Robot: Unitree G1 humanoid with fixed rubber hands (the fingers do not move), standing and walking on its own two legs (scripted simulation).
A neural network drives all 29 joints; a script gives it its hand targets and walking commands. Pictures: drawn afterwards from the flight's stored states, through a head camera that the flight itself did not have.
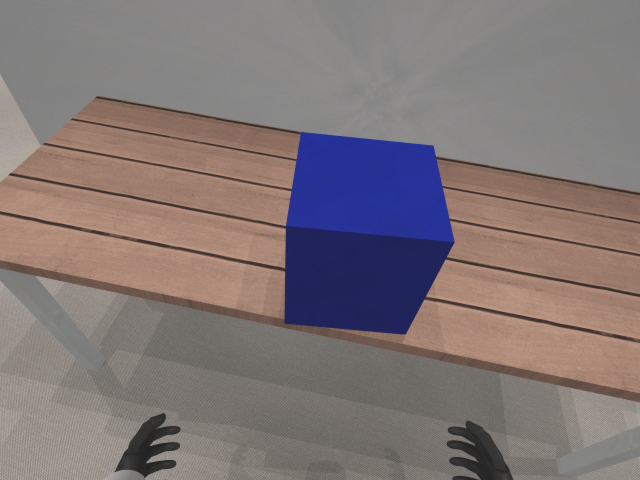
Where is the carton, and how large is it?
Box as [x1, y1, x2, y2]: [284, 132, 454, 334]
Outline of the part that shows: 301,132 286,222 284,323 405,334 454,242 433,146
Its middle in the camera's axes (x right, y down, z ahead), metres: +0.06 +0.00 +0.64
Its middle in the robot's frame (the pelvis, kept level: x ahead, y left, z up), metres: +0.49 -0.02 -0.01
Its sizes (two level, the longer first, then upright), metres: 0.210 0.200 0.250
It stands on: a table, 0.64 m high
